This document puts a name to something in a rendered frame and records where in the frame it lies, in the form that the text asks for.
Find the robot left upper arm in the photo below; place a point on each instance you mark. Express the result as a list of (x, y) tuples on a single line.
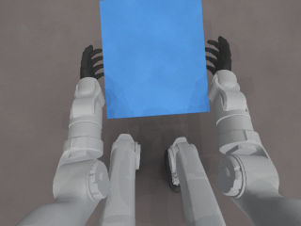
[(78, 188)]

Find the robot right upper arm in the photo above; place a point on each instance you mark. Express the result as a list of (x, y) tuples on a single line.
[(252, 183)]

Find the right robot shin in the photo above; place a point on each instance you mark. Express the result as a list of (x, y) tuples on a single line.
[(175, 179)]

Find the robot right forearm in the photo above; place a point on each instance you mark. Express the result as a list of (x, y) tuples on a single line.
[(235, 130)]

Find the left robot hand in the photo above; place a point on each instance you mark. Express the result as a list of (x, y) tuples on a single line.
[(87, 69)]

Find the robot left forearm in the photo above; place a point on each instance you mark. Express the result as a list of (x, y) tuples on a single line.
[(85, 125)]

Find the robot right foot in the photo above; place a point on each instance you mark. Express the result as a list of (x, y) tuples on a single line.
[(175, 188)]

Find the right robot hand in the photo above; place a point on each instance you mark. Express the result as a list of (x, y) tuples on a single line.
[(223, 61)]

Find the carton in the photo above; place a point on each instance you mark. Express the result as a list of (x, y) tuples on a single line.
[(154, 60)]

